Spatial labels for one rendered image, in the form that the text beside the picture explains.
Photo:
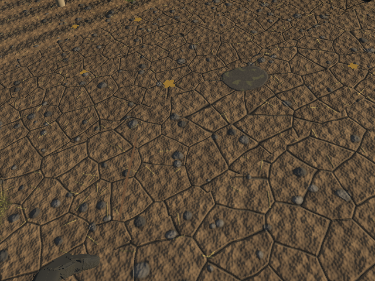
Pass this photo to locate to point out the robot left hand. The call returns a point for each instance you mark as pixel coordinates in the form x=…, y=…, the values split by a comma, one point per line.
x=66, y=265

